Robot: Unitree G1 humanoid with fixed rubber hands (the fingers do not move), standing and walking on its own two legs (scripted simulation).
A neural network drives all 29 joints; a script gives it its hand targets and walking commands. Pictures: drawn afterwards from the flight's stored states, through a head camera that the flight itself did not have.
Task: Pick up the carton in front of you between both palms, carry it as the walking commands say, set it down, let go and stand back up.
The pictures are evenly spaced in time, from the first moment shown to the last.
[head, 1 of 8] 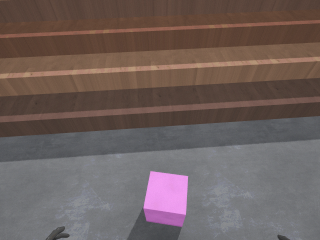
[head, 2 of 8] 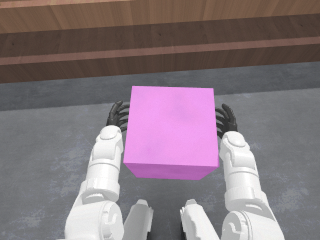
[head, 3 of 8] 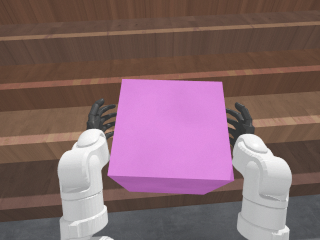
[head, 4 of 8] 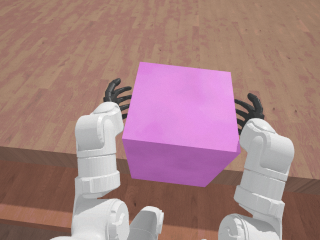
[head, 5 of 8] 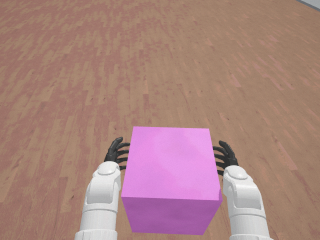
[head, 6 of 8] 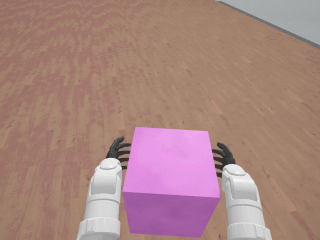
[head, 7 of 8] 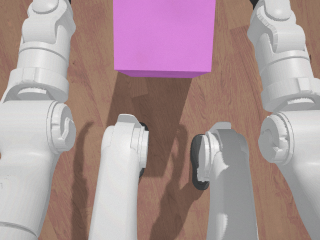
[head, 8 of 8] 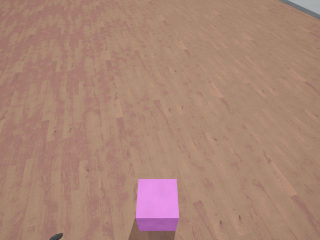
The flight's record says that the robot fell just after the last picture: no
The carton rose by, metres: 2.34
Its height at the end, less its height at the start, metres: +1.58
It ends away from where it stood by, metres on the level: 4.62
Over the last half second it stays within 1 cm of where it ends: yes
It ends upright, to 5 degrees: yes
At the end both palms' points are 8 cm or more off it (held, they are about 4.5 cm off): yes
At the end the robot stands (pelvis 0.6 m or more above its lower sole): yes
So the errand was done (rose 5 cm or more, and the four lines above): yes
